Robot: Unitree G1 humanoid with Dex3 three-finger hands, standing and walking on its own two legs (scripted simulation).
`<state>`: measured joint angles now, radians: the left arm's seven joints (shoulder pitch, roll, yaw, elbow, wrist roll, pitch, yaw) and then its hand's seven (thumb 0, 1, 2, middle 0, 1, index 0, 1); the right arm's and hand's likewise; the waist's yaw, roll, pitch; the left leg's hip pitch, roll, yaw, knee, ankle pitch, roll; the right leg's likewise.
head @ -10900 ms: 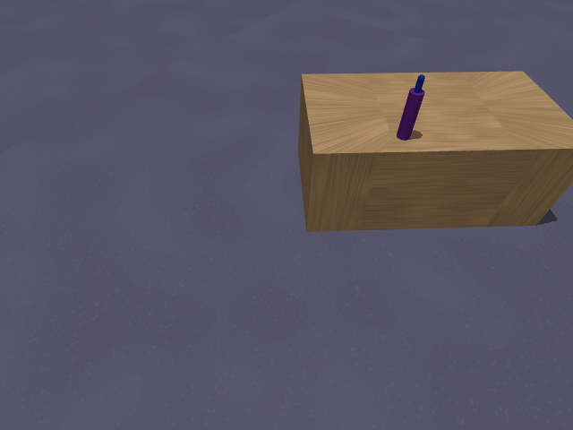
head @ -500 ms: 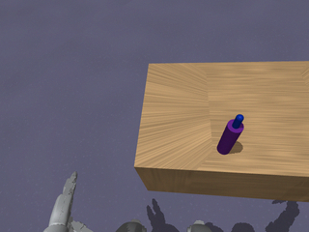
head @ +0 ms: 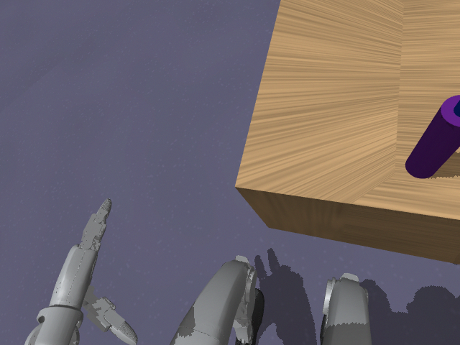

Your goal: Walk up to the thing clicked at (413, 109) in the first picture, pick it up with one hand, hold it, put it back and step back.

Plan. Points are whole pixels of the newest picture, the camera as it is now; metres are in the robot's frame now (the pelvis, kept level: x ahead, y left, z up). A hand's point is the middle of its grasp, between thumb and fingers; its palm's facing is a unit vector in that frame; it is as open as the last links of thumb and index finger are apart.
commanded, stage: close in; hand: right
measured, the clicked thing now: (445, 134) +0.48 -0.24 -0.03
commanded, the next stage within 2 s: rest palm in 0.58 s
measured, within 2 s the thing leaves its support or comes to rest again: leaves its support in 1.98 s
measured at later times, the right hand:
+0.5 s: hand (455, 164) +0.45 -0.26 -0.07, palm faces +0.22 +0.98 +0.04, open 17.7 cm
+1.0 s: hand (425, 153) +0.47 -0.22 -0.07, palm faces +0.21 +0.98 +0.03, open 17.1 cm
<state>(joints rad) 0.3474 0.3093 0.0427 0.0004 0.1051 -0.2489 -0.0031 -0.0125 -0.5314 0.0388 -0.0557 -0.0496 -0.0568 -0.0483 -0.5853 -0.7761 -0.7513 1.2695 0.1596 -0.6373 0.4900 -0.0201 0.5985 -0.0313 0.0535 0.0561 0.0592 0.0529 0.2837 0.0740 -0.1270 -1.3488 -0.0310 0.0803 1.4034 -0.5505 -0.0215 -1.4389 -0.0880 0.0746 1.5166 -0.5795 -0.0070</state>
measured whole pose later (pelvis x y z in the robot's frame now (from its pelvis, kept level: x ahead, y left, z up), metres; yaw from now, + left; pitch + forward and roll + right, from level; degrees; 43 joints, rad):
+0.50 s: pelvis -0.01 +0.00 -0.03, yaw +0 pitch +29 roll +7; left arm 0.49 0.31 0.12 -0.30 0.09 -0.14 -0.06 -0.01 -0.53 0.03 -0.06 -0.05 -0.07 -0.05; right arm -0.57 -0.57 -0.64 1.09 0.07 -0.58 0.24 -0.02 0.60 -0.03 0.05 0.06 0.06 0.05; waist 0.30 0.02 -0.17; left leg -1.45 -0.03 0.08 1.54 -0.59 -0.02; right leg -1.54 -0.08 0.08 1.64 -0.61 -0.01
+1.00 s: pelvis +0.00 +0.01 -0.03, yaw +0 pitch +30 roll +6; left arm 0.51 0.30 0.14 -0.37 0.09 -0.12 -0.07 -0.01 -0.56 0.06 -0.06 -0.05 -0.06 -0.06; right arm -0.59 -0.50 -0.60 1.05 0.03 -0.61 0.16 -0.02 0.60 -0.01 0.22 0.11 0.22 0.11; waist 0.31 0.04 -0.17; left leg -1.45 -0.03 0.08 1.53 -0.60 0.00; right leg -1.52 -0.09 0.08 1.62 -0.62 0.01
